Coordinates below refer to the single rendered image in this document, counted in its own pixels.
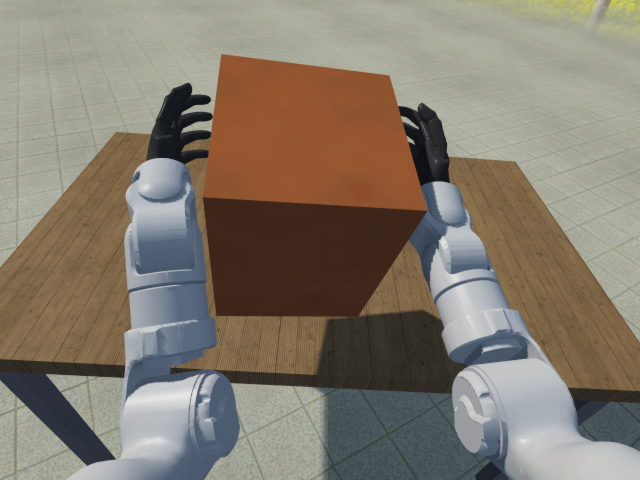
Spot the table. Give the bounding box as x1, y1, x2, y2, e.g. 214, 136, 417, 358
0, 132, 640, 480

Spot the left robot forearm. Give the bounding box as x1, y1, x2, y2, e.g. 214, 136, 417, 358
119, 158, 217, 451

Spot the right robot upper arm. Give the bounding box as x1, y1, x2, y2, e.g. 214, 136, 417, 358
452, 358, 640, 480

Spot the left robot upper arm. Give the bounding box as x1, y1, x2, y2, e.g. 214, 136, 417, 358
66, 369, 240, 480

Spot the robot right hand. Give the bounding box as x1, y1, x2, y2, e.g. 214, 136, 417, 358
398, 103, 450, 186

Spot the robot left hand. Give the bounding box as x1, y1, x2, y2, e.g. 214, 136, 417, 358
146, 83, 213, 164

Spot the right robot forearm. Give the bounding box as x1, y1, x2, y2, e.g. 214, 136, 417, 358
409, 181, 578, 428

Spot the carton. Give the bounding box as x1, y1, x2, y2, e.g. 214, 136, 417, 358
203, 54, 427, 317

